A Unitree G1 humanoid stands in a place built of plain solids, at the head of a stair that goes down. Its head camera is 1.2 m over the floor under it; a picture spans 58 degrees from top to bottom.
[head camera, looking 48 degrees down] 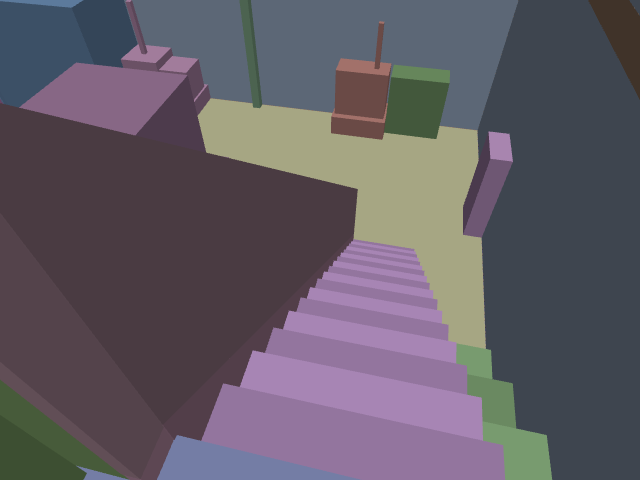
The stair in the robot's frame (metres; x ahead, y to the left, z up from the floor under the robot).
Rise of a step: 0.21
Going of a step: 0.24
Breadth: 0.92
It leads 12 degrees to the right of straight ahead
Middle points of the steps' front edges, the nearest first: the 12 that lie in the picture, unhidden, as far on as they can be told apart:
0.52 -0.12 -0.21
0.76 -0.17 -0.42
0.99 -0.22 -0.64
1.22 -0.27 -0.85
1.46 -0.32 -1.06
1.69 -0.38 -1.27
1.92 -0.43 -1.49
2.16 -0.48 -1.70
2.39 -0.53 -1.91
2.62 -0.58 -2.13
2.86 -0.63 -2.34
3.09 -0.69 -2.55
